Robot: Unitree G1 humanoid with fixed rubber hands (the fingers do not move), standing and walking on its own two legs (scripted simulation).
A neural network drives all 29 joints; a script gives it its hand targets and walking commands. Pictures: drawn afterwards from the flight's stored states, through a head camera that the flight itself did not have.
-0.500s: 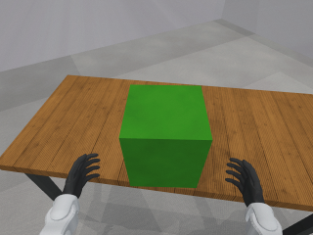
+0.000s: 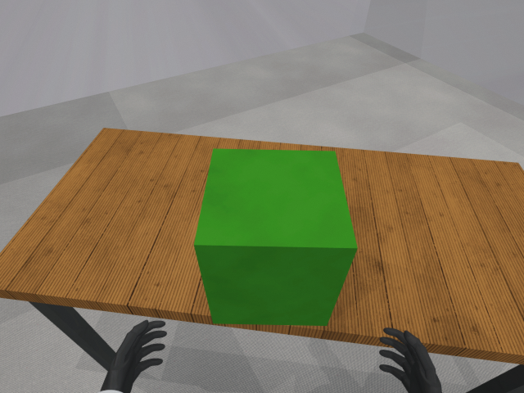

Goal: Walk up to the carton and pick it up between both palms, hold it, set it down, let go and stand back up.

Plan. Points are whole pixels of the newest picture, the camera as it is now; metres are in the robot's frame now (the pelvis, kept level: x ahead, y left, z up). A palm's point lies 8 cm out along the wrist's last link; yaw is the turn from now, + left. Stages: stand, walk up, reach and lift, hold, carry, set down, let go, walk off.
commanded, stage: set down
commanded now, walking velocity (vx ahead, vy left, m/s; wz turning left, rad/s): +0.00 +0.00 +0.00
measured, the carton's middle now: (272, 240) +0.38 +0.03 +0.01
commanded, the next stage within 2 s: let go in 1.66 s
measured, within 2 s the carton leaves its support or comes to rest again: neither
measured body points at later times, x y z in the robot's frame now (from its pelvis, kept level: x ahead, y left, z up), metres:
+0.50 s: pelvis +0.01 +0.00 +0.00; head +0.01 +0.02 +0.45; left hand +0.17 +0.23 -0.05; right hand +0.17 -0.20 -0.05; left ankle -0.03 +0.12 -0.75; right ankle -0.02 -0.11 -0.75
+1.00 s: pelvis -0.01 +0.00 +0.00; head -0.01 +0.01 +0.45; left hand +0.14 +0.23 -0.08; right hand +0.14 -0.20 -0.08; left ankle -0.03 +0.12 -0.75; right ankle -0.02 -0.11 -0.75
